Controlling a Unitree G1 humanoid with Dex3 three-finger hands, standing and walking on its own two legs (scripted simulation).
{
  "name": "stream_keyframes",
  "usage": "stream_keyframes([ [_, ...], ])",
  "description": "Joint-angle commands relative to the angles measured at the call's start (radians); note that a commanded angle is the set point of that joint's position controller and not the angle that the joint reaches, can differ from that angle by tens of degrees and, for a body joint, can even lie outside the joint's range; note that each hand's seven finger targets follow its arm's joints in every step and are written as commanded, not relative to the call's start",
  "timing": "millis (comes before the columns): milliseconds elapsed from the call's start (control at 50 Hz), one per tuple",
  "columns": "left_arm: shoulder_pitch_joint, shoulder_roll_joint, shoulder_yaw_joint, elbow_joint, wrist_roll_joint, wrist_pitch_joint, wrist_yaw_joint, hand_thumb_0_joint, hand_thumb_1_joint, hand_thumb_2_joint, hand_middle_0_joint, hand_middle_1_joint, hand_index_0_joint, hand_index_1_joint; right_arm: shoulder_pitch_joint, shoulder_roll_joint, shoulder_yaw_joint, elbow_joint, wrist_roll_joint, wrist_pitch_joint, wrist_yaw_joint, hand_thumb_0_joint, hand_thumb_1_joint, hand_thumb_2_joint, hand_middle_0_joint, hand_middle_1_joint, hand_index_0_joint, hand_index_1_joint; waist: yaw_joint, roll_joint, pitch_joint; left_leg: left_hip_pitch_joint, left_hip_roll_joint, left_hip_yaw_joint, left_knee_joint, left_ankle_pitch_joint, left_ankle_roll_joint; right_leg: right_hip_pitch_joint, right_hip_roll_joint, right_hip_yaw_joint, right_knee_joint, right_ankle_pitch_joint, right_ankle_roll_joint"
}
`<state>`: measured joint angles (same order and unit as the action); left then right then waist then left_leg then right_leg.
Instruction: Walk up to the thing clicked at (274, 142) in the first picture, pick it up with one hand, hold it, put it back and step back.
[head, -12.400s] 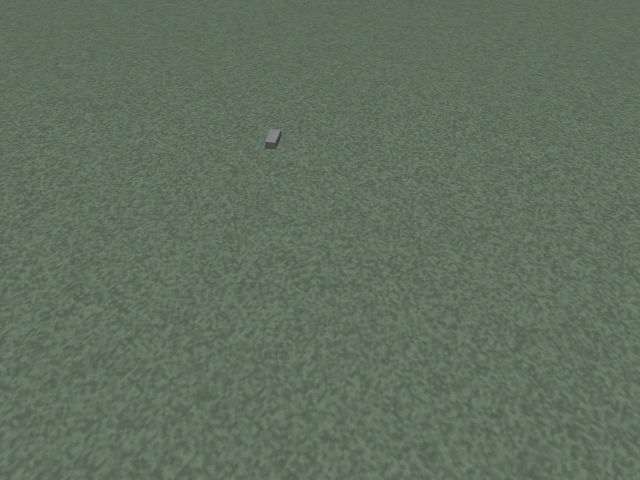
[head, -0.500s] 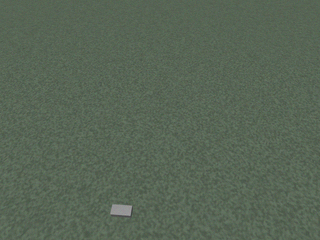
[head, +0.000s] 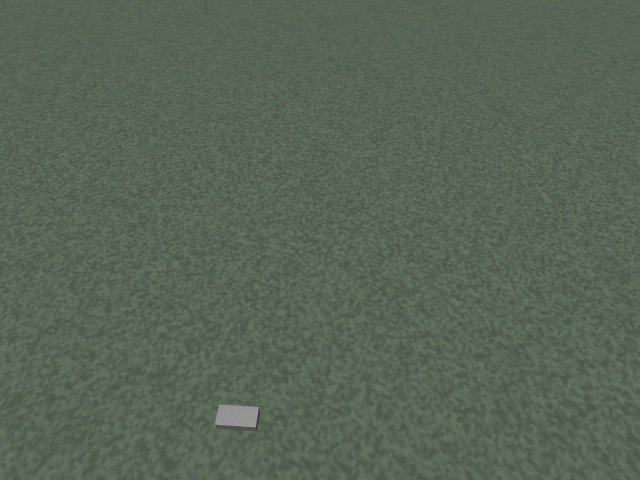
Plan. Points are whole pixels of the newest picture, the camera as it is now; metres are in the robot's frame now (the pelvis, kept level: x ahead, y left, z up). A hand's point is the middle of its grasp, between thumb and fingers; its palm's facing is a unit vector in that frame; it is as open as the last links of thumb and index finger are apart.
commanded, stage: stand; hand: left
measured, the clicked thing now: (238, 417) +0.43 +0.26 -0.76
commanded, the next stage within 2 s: walk up in 0.42 s
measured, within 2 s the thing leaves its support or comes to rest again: neither
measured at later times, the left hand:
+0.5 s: hand out of the picture +0.08 +0.26 -0.16, palm faces +0.00 -0.93 -0.36, open 7.4 cm
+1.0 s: hand out of the picture +0.01 +0.32 -0.18, palm faces -0.08 -0.93 -0.35, open 7.4 cm
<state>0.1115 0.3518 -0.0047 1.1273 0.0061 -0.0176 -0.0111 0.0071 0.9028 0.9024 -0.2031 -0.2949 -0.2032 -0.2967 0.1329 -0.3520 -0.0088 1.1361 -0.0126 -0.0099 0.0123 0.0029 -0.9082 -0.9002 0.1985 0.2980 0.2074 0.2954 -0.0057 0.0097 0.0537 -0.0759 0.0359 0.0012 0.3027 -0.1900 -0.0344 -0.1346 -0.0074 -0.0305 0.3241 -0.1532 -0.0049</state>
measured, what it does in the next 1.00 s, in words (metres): walks backwards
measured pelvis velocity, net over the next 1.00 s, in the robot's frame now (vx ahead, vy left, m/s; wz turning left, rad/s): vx -0.11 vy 0.06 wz -0.05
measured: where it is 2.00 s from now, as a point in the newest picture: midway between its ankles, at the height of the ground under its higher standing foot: outside the picture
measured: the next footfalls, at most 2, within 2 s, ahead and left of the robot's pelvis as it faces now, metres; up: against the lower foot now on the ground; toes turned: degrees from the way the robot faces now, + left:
right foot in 1.16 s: -0.16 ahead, -0.08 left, +0.00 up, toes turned -3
left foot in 1.48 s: -0.27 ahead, +0.14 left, +0.00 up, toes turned -4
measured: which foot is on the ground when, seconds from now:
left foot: down 0.00-1.00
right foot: down 0.00-0.74, up 0.76-1.00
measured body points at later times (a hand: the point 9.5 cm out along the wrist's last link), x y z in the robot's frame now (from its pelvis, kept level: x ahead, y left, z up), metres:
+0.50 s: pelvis -0.01 +0.00 +0.00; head +0.02 -0.01 +0.44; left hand +0.08 +0.31 -0.13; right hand +0.07 -0.31 -0.14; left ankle -0.01 +0.14 -0.75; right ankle +0.02 -0.11 -0.75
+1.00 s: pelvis -0.11 +0.06 -0.02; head -0.03 +0.08 +0.42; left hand +0.01 +0.37 -0.16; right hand -0.06 -0.26 -0.12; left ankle -0.08 +0.16 -0.75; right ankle -0.16 -0.09 -0.68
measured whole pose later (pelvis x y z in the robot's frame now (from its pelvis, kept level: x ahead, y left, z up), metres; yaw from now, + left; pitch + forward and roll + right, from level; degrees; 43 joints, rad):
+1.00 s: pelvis -0.11 +0.06 -0.02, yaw -3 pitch -1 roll -2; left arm 0.11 0.40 0.07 0.87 0.01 0.08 0.02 0.01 0.90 0.90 -0.20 -0.29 -0.20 -0.30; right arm 0.16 -0.34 -0.06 0.92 -0.02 0.02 -0.03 0.00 -0.90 -0.90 0.20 0.30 0.21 0.30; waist -0.01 -0.04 0.21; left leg -0.29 0.01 0.02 0.58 -0.27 0.04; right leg -0.40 0.10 0.14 1.08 -0.51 0.03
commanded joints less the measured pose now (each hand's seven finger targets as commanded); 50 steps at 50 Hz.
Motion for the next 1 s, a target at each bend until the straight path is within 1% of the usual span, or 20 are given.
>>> stream_keyframes([
  [0,-0.036,0.220,0.037,-0.063,0.002,-0.020,0.017,0.000,0.900,0.900,-0.200,-0.300,-0.200,-0.300,-0.031,-0.206,-0.034,-0.061,0.001,-0.019,-0.015,0.000,-0.900,-0.900,0.200,0.300,0.200,0.300,0.006,-0.006,-0.070,-0.012,0.103,-0.073,-0.051,0.093,0.043,0.024,-0.124,0.109,-0.049,0.105,-0.018],
  [380,-0.037,0.222,0.034,-0.064,0.002,-0.020,0.018,0.000,0.900,0.900,-0.200,-0.300,-0.200,-0.300,-0.028,-0.208,-0.032,-0.065,0.001,-0.018,-0.017,0.000,-0.900,-0.900,0.200,0.300,0.200,0.300,0.006,-0.010,-0.077,-0.010,0.106,-0.067,-0.046,0.117,0.043,0.026,-0.124,0.109,-0.037,0.129,-0.021],
  [400,-0.041,0.277,0.089,-0.088,-0.011,-0.003,0.024,0.000,0.900,0.900,-0.200,-0.300,-0.200,-0.300,-0.064,-0.255,-0.053,-0.074,0.007,0.000,-0.019,0.000,-0.900,-0.900,0.200,0.300,0.200,0.300,0.022,-0.020,0.040,-0.085,0.089,-0.076,0.067,0.301,0.060,-0.047,-0.119,0.124,0.049,0.366,-0.024],
  [440,-0.003,0.274,0.096,-0.111,-0.018,0.007,0.031,0.000,0.900,0.900,-0.200,-0.300,-0.200,-0.300,-0.037,-0.232,-0.054,-0.102,0.022,0.010,-0.022,0.000,-0.900,-0.900,0.200,0.300,0.200,0.300,0.017,-0.038,-0.061,-0.052,0.074,-0.042,0.168,0.364,0.063,-0.003,-0.141,0.117,0.089,0.501,-0.061],
  [480,-0.016,0.292,0.112,-0.147,-0.017,0.018,0.032,0.000,0.900,0.900,-0.200,-0.300,-0.200,-0.300,-0.013,-0.217,-0.061,-0.127,0.025,0.023,-0.025,0.000,-0.900,-0.900,0.200,0.300,0.200,0.300,0.013,-0.091,-0.148,-0.055,0.019,-0.007,0.304,0.258,0.058,0.004,-0.205,0.175,0.088,0.549,-0.129],
  [500,-0.042,0.297,0.114,-0.168,-0.012,0.024,0.033,0.000,0.900,0.900,-0.200,-0.300,-0.200,-0.300,-0.004,-0.213,-0.065,-0.134,0.023,0.031,-0.025,0.000,-0.900,-0.900,0.200,0.300,0.200,0.300,0.007,-0.119,-0.161,-0.078,-0.016,0.005,0.365,0.122,0.055,-0.013,-0.251,0.220,0.078,0.542,-0.169],
  [540,-0.092,0.298,0.113,-0.214,0.009,0.032,0.038,0.000,0.900,0.900,-0.200,-0.300,-0.200,-0.300,0.024,-0.202,-0.075,-0.149,0.012,0.052,-0.024,0.000,-0.900,-0.900,0.200,0.300,0.200,0.300,0.004,-0.188,-0.118,-0.131,-0.061,-0.019,0.595,-0.363,0.068,-0.132,-0.347,0.289,0.046,0.465,-0.252],
  [560,-0.115,0.304,0.116,-0.238,0.021,0.035,0.038,0.000,0.900,0.900,-0.200,-0.300,-0.200,-0.300,0.049,-0.203,-0.078,-0.164,0.011,0.062,-0.020,0.000,-0.900,-0.900,0.200,0.300,0.200,0.300,-0.009,-0.204,-0.100,-0.142,-0.041,-0.061,0.656,-0.397,0.079,-0.183,-0.358,0.284,0.060,0.423,-0.264],
  [580,-0.129,0.293,0.113,-0.254,0.026,0.037,0.041,0.000,0.900,0.900,-0.200,-0.300,-0.200,-0.300,0.055,-0.206,-0.082,-0.176,0.015,0.064,-0.018,0.000,-0.900,-0.900,0.200,0.300,0.200,0.300,-0.016,-0.199,-0.097,-0.163,-0.028,-0.092,0.653,-0.394,0.086,-0.177,-0.334,0.259,0.099,0.425,-0.255],
  [640,-0.123,0.277,0.106,-0.283,0.030,0.045,0.043,0.000,0.900,0.900,-0.200,-0.300,-0.200,-0.300,0.094,-0.216,-0.089,-0.189,0.010,0.052,-0.022,0.000,-0.900,-0.900,0.200,0.300,0.200,0.300,-0.015,-0.185,-0.127,-0.204,-0.032,-0.045,0.470,-0.290,0.064,-0.088,-0.268,0.223,0.195,0.409,-0.203],
  [680,-0.120,0.276,0.104,-0.299,0.012,0.063,0.037,0.000,0.900,0.900,-0.200,-0.300,-0.200,-0.300,0.130,-0.215,-0.095,-0.177,-0.012,0.037,-0.026,0.000,-0.900,-0.900,0.200,0.300,0.200,0.300,-0.035,-0.120,-0.130,-0.131,-0.033,-0.005,0.198,-0.034,0.057,-0.112,-0.207,0.184,0.298,0.314,-0.136],
  [700,-0.096,0.237,0.099,-0.313,0.003,0.073,0.035,0.000,0.900,0.900,-0.200,-0.300,-0.200,-0.300,0.113,-0.247,-0.107,-0.189,-0.026,0.032,-0.031,0.000,-0.900,-0.900,0.200,0.300,0.200,0.300,-0.019,-0.012,-0.115,-0.110,0.057,-0.129,0.088,0.170,0.078,-0.157,-0.118,0.147,0.394,0.178,-0.088],
  [720,-0.071,0.179,0.088,-0.329,-0.005,0.079,0.038,0.000,0.900,0.900,-0.200,-0.300,-0.200,-0.300,0.077,-0.337,-0.127,-0.213,-0.046,0.027,-0.031,0.000,-0.900,-0.900,0.200,0.300,0.200,0.300,0.006,0.204,-0.097,-0.051,0.243,-0.386,0.043,0.435,0.139,-0.332,0.054,0.095,0.567,-0.270,-0.036],
  [740,-0.080,0.208,0.101,-0.329,0.009,0.083,0.050,0.000,0.900,0.900,-0.200,-0.300,-0.200,-0.300,0.045,-0.417,-0.142,-0.242,-0.025,0.024,-0.028,0.000,-0.900,-0.900,0.200,0.300,0.200,0.300,-0.029,0.230,-0.106,-0.162,0.363,-0.487,0.027,0.481,0.279,-0.297,0.119,0.184,0.728,-0.511,-0.014],
  [760,-0.103,0.231,0.110,-0.312,0.017,0.087,0.057,0.000,0.900,0.900,-0.200,-0.300,-0.200,-0.300,0.018,-0.397,-0.142,-0.253,-0.026,0.020,-0.031,0.000,-0.900,-0.900,0.200,0.300,0.200,0.300,-0.033,0.177,-0.090,-0.204,0.371,-0.504,0.013,0.440,0.308,-0.290,0.128,0.252,0.859,-0.514,-0.015],
  [780,-0.079,0.232,0.113,-0.308,0.012,0.090,0.058,0.000,0.900,0.900,-0.200,-0.300,-0.200,-0.300,-0.029,-0.347,-0.129,-0.262,-0.029,0.017,-0.040,0.000,-0.900,-0.900,0.200,0.300,0.200,0.300,0.005,0.099,-0.069,-0.156,0.306,-0.367,0.062,0.474,0.273,-0.344,0.126,0.275,0.912,-0.454,-0.019],
  [820,0.000,0.227,0.112,-0.290,-0.002,0.087,0.051,0.000,0.900,0.900,-0.200,-0.300,-0.200,-0.300,-0.059,-0.284,-0.114,-0.281,-0.028,0.012,-0.053,0.000,-0.900,-0.900,0.200,0.300,0.200,0.300,0.048,0.106,-0.068,-0.032,0.205,-0.235,0.152,0.542,0.213,-0.421,0.113,0.255,0.926,-0.347,-0.010],
  [900,0.011,0.210,0.118,-0.331,0.015,0.079,0.043,0.000,0.900,0.900,-0.200,-0.300,-0.200,-0.300,0.035,-0.260,-0.116,-0.286,-0.012,0.014,-0.065,0.000,-0.900,-0.900,0.200,0.300,0.200,0.300,-0.001,0.107,-0.108,0.135,0.216,-0.235,0.204,0.636,0.237,-0.426,0.104,0.211,0.826,-0.348,0.035],
  [940,-0.017,0.208,0.121,-0.355,0.016,0.077,0.041,0.000,0.900,0.900,-0.200,-0.300,-0.200,-0.300,0.065,-0.273,-0.121,-0.294,-0.009,0.014,-0.069,0.000,-0.900,-0.900,0.200,0.300,0.200,0.300,-0.032,0.107,-0.106,0.148,0.243,-0.246,0.210,0.635,0.264,-0.401,0.083,0.199,0.722,-0.373,0.044],
  [980,-0.004,0.201,0.122,-0.363,0.014,0.075,0.038,0.000,0.900,0.900,-0.200,-0.300,-0.200,-0.300,0.071,-0.281,-0.120,-0.306,-0.010,0.017,-0.068,0.000,-0.900,-0.900,0.200,0.300,0.200,0.300,-0.036,0.125,-0.114,0.140,0.251,-0.241,0.215,0.615,0.265,-0.353,0.063,0.164,0.618,-0.368,0.040],
])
